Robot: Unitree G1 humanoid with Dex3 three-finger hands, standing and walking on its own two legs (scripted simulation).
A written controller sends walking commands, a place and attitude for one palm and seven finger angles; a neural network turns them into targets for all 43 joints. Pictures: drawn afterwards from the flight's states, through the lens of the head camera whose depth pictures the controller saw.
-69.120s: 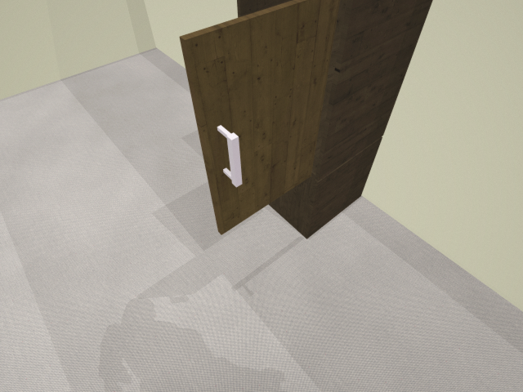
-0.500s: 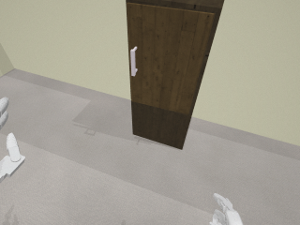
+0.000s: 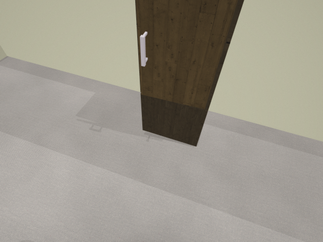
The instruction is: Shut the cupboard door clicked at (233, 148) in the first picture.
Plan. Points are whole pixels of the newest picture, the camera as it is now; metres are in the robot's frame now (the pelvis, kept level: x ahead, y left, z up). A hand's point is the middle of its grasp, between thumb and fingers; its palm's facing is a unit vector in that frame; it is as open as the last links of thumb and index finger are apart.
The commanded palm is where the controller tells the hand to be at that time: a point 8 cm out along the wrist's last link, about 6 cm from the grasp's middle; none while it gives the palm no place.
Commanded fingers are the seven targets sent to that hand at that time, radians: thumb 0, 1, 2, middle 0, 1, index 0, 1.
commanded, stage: let the arm hang, fingers relaxed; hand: left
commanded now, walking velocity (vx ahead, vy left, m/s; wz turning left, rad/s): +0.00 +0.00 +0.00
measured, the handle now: (144, 49) +0.92 +0.10 -0.02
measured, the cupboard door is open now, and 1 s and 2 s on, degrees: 3 3 3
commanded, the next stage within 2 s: look to check the result in 0.80 s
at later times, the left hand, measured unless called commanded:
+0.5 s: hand out of the picture +0.06 +0.23 -0.15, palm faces -0.01 -0.94 -0.35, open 7.4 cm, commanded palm none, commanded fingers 0.00 0.90 0.90 -0.20 -0.30 -0.20 -0.30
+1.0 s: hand out of the picture +0.11 +0.19 -0.15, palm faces -0.04 -0.96 -0.29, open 7.4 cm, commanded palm none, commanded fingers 0.00 0.90 0.90 -0.20 -0.30 -0.20 -0.30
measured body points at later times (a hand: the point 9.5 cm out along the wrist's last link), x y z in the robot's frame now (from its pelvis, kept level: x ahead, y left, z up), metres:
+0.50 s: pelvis +0.03 -0.01 +0.01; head +0.02 -0.03 +0.46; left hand +0.06 +0.28 -0.12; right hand +0.08 -0.28 -0.14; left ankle +0.08 +0.09 -0.73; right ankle -0.02 -0.12 -0.73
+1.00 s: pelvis +0.05 -0.03 +0.01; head +0.06 -0.03 +0.46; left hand +0.11 +0.24 -0.13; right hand +0.10 -0.31 -0.13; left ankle +0.08 +0.09 -0.73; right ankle -0.02 -0.12 -0.73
